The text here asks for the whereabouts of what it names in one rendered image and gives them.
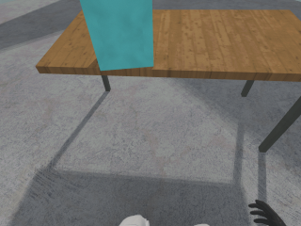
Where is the left robot thigh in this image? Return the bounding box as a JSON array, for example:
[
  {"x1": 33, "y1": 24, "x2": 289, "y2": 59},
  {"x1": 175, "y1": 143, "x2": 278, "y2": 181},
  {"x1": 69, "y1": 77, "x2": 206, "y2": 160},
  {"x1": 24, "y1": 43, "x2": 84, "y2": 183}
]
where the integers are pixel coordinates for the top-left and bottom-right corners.
[{"x1": 119, "y1": 215, "x2": 150, "y2": 226}]

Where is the carton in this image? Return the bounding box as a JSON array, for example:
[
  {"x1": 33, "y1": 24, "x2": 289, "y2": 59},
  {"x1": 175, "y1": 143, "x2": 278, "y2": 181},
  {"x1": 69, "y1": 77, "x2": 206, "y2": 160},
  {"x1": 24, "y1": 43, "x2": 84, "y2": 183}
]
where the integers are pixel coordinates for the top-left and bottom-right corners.
[{"x1": 80, "y1": 0, "x2": 154, "y2": 71}]

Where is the table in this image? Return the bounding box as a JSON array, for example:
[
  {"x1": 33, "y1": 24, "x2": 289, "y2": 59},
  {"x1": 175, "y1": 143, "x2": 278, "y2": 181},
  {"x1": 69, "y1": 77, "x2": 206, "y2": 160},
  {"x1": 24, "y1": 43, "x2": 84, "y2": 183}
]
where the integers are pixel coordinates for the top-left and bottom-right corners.
[{"x1": 35, "y1": 9, "x2": 301, "y2": 153}]

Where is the right robot hand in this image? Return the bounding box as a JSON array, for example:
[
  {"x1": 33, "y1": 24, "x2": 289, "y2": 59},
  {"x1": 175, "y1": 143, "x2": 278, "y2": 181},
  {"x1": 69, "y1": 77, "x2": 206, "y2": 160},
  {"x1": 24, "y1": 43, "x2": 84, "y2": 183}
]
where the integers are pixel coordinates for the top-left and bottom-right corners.
[{"x1": 248, "y1": 200, "x2": 287, "y2": 226}]

